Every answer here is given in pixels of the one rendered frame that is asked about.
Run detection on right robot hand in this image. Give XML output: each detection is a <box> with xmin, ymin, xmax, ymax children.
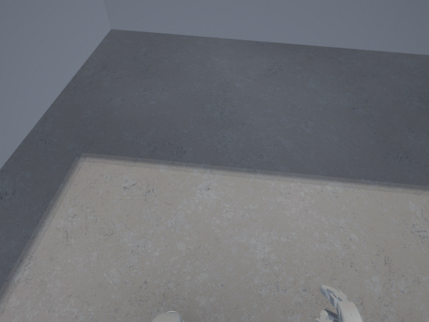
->
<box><xmin>316</xmin><ymin>284</ymin><xmax>363</xmax><ymax>322</ymax></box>

